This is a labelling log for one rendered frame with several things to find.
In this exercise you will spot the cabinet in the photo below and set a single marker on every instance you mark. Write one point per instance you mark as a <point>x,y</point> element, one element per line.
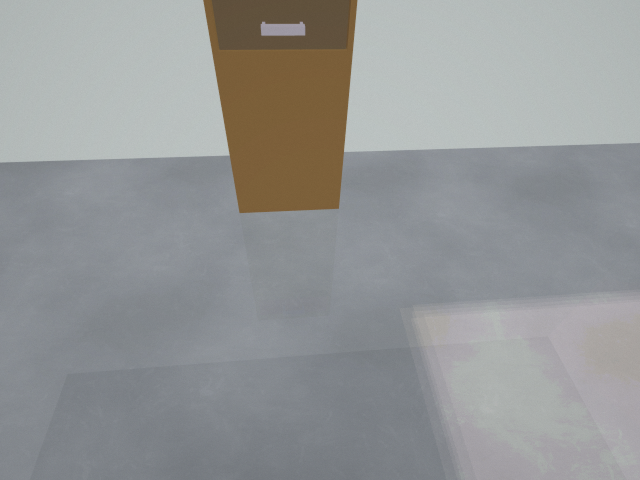
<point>285,115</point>

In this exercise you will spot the handle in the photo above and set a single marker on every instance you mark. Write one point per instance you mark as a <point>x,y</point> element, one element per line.
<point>282,29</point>

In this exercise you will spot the drawer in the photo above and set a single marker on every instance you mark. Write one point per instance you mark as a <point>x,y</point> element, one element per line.
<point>238,23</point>

